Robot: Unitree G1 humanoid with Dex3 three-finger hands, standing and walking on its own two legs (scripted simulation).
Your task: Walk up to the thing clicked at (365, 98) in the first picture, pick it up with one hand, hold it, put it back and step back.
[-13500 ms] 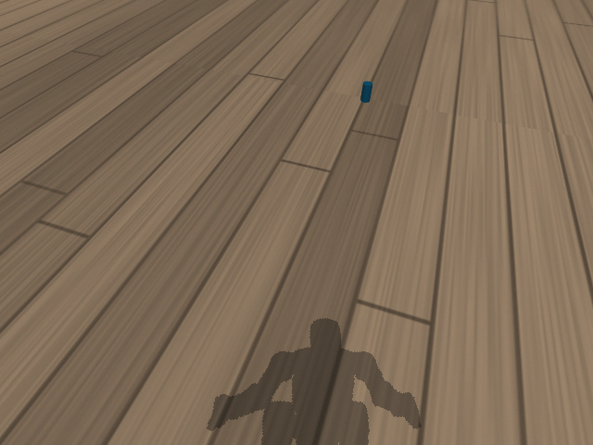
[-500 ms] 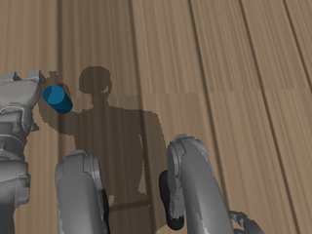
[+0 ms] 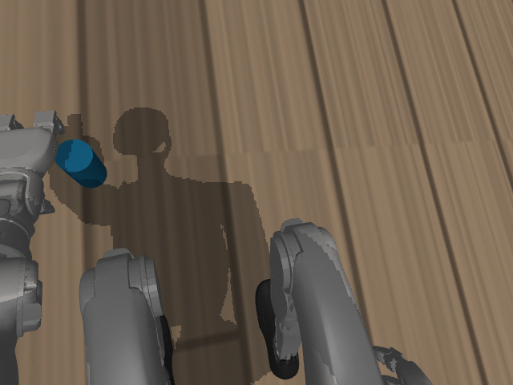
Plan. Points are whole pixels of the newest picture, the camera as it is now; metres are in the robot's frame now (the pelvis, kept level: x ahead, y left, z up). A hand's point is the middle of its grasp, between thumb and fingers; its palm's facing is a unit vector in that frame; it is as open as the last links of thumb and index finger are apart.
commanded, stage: rise first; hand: left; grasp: from above
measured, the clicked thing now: (83, 165) +0.51 +0.25 -0.28
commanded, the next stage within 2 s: approach in 1.34 s
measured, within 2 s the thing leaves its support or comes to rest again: neither
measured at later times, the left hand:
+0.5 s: hand (41, 169) +0.47 +0.28 -0.18, palm faces -0.44 -0.06 -0.89, open 14.1 cm
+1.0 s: hand (34, 165) +0.47 +0.29 -0.16, palm faces -0.44 -0.07 -0.89, open 14.1 cm
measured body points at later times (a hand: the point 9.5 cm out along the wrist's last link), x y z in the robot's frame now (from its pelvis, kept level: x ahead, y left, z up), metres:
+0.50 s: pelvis +0.00 +0.00 -0.01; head +0.24 +0.07 +0.36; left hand +0.49 +0.28 -0.13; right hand +0.04 -0.27 -0.11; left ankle +0.08 +0.13 -0.31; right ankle +0.10 -0.13 -0.31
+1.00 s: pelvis +0.00 +0.00 +0.00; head +0.23 +0.07 +0.38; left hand +0.49 +0.29 -0.11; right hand +0.04 -0.27 -0.10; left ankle +0.08 +0.13 -0.31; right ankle +0.10 -0.13 -0.31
